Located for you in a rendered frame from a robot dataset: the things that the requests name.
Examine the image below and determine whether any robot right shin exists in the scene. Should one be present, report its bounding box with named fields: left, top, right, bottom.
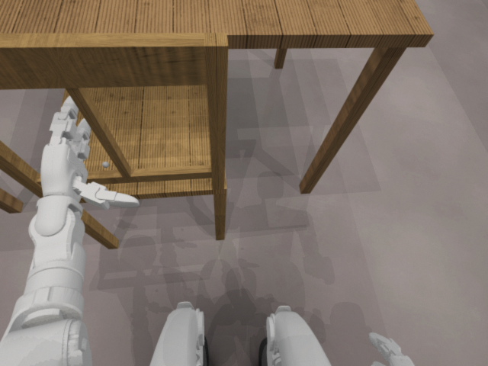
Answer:
left=267, top=306, right=291, bottom=366

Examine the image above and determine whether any left robot hand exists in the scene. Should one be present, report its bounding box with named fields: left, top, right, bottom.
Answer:
left=40, top=96, right=140, bottom=210

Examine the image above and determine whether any left robot upper arm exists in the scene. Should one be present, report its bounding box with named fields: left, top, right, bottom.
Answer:
left=0, top=319, right=92, bottom=366

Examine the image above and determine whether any left robot thigh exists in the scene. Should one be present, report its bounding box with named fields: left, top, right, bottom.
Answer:
left=150, top=307, right=204, bottom=366

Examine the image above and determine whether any table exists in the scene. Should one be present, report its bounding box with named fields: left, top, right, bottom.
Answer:
left=0, top=0, right=434, bottom=214

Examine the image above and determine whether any chair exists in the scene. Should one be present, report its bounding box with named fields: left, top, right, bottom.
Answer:
left=0, top=33, right=228, bottom=249

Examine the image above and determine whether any right robot hand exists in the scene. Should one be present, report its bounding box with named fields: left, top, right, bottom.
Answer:
left=368, top=332, right=415, bottom=366

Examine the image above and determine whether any robot left forearm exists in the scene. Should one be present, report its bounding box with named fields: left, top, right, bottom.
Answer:
left=0, top=194, right=86, bottom=346

